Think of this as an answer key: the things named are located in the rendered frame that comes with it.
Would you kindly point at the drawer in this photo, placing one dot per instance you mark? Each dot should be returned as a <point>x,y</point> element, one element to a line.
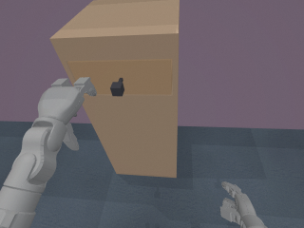
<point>140,76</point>

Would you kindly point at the left robot forearm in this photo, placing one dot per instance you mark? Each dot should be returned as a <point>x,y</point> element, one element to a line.
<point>30,172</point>

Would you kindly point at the right robot forearm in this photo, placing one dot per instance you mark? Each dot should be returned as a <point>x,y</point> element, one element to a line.
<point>251,221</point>

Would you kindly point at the handle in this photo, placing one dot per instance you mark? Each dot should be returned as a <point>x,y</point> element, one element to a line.
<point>117,88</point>

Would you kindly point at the robot left hand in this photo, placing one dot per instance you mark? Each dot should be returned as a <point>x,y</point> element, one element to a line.
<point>62,101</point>

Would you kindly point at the cabinet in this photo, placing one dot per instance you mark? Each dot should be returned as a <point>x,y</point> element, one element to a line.
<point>139,132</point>

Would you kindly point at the robot right hand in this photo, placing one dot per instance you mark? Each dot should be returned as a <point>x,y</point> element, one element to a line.
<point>234,210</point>

